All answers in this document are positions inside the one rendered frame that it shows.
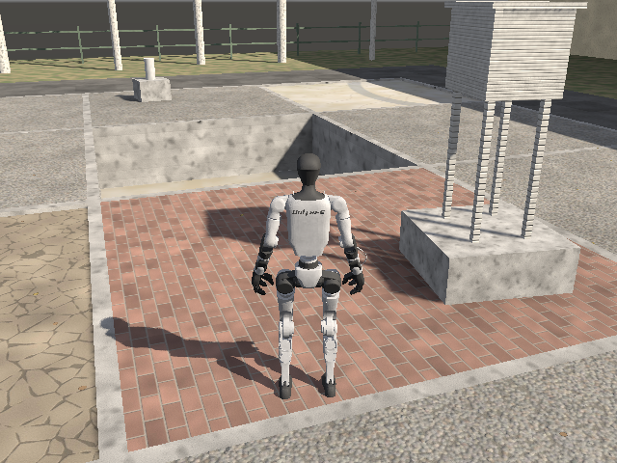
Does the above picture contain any robot right hand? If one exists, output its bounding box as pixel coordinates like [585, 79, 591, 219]
[342, 271, 364, 295]

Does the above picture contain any right robot foot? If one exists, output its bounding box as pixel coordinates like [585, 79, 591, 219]
[322, 372, 336, 397]

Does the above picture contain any left robot thigh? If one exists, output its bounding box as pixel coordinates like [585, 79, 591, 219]
[276, 269, 295, 339]

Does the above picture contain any right robot upper arm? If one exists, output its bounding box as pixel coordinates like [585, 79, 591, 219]
[329, 195, 354, 249]

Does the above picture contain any robot right forearm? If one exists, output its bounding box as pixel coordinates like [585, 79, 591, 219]
[344, 234, 362, 275]

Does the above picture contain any left robot upper arm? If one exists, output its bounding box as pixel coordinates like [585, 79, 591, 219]
[263, 195, 288, 248]

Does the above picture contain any robot left hand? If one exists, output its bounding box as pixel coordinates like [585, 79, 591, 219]
[252, 271, 274, 295]

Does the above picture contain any robot left forearm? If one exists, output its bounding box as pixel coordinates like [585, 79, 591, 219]
[254, 233, 273, 275]

